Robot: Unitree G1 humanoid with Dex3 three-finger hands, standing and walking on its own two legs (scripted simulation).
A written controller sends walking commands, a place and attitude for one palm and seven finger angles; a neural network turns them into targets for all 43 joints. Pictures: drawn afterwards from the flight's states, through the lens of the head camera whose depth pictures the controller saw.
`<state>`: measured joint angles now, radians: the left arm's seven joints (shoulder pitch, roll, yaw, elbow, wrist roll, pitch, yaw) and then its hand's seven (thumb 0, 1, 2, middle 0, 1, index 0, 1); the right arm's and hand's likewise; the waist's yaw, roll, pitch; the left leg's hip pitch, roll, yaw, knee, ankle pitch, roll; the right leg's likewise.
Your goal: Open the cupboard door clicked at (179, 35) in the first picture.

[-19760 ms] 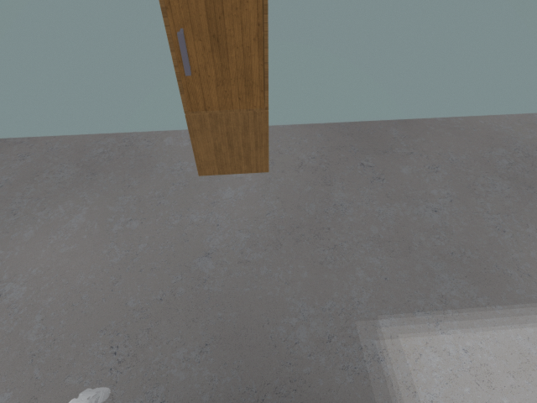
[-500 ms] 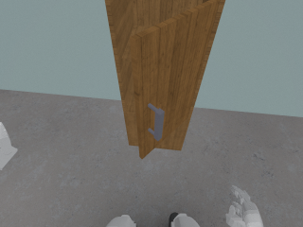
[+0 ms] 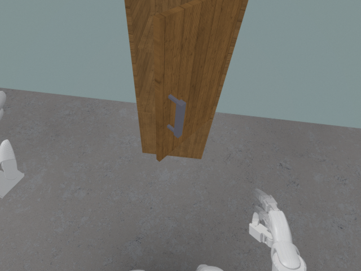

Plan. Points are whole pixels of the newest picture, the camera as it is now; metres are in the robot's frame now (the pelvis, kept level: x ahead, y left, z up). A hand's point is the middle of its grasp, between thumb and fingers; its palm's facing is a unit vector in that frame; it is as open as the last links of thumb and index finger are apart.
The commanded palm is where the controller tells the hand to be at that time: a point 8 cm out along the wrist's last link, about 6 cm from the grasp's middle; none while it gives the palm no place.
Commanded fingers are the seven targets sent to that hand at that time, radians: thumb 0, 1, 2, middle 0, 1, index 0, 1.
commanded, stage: stop stepping back and stand still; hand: left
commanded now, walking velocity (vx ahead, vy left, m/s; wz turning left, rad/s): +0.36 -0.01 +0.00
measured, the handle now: (174, 116) +0.57 +0.05 -0.07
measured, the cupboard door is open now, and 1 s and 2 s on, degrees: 52 52 52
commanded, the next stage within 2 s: let the arm hang, fingers relaxed in 0.58 s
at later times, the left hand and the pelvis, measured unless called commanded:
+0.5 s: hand (20, 222) +0.16 +0.23 +0.17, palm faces +0.39 -0.78 -0.49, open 7.4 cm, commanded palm +0.09 +0.27 +0.18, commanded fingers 0.00 0.90 0.90 -0.20 -0.30 -0.20 -0.30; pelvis -0.07 -0.02 -0.01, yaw -4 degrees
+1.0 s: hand out of the picture -0.02 +0.16 -0.17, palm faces -0.02 -0.98 -0.18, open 7.0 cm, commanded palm none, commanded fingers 0.00 0.90 0.90 -0.20 -0.30 -0.20 -0.30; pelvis -0.07 -0.01 +0.00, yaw -3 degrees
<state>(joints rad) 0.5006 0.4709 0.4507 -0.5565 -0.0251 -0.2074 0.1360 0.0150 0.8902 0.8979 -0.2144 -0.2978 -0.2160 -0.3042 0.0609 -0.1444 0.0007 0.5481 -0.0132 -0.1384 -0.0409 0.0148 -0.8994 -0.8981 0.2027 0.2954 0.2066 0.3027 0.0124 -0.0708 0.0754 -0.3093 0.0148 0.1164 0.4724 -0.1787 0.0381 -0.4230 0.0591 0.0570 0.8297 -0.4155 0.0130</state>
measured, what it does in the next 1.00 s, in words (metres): steps on the spot: right foot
